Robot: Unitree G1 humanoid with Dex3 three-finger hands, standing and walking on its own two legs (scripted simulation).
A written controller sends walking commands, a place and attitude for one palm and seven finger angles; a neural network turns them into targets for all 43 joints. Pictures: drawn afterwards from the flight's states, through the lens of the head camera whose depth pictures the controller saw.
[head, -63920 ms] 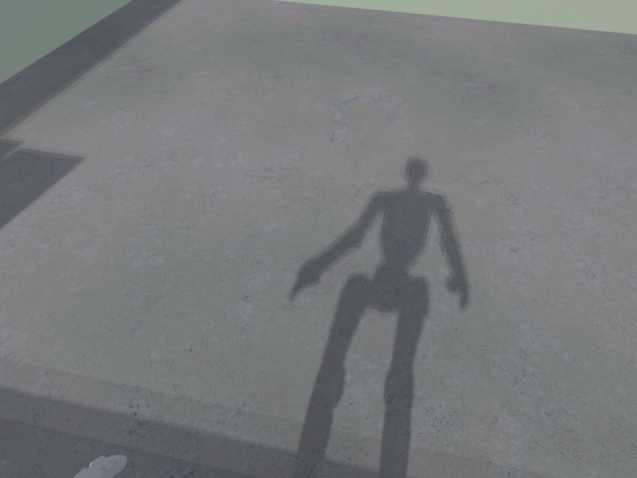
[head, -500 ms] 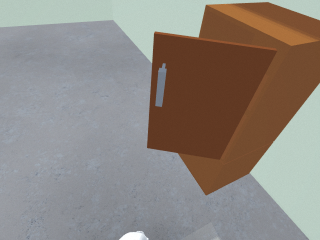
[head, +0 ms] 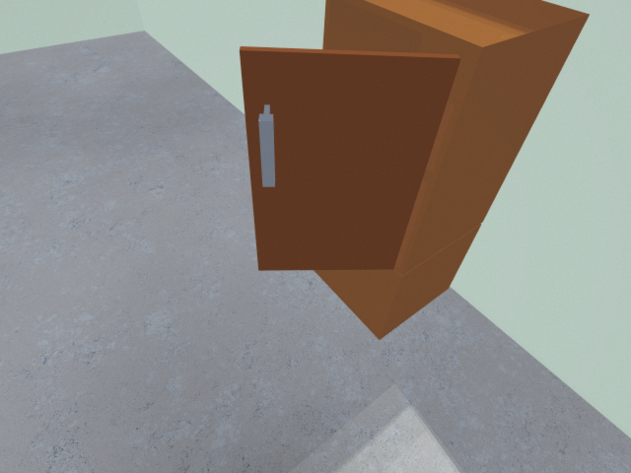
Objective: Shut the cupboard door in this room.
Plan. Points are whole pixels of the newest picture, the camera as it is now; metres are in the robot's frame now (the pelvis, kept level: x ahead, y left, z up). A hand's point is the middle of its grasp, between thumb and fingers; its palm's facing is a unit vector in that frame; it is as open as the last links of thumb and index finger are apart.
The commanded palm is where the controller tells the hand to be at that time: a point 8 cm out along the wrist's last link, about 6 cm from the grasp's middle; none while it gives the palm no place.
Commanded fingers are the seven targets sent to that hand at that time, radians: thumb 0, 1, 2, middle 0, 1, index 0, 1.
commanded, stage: come to a stop and stand still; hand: left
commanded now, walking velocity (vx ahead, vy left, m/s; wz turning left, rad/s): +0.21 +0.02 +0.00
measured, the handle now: (268, 146) +0.68 +0.11 +0.06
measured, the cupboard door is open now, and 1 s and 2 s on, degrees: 56 56 56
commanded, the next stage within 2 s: look again from close up in 0.42 s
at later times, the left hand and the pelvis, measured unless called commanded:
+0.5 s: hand out of the picture +0.02 +0.19 -0.18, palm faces +0.07 -0.98 -0.16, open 7.3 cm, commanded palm none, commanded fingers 0.00 0.90 0.90 -0.20 -0.30 -0.20 -0.30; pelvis +0.02 +0.02 -0.01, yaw +2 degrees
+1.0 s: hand out of the picture +0.03 +0.14 -0.18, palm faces +0.06 -0.99 -0.15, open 7.3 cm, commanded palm none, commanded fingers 0.00 0.90 0.90 -0.20 -0.30 -0.20 -0.30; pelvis +0.05 -0.01 +0.00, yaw +2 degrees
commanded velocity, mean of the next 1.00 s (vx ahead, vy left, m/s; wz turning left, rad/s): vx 0.02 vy -0.02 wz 0.00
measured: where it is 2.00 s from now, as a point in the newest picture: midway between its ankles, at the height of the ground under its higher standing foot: outside the picture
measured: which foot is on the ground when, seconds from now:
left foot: up 0.00-0.18, down 0.20-1.00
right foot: down 0.00-0.22, up 0.24-0.48, down 0.50-1.00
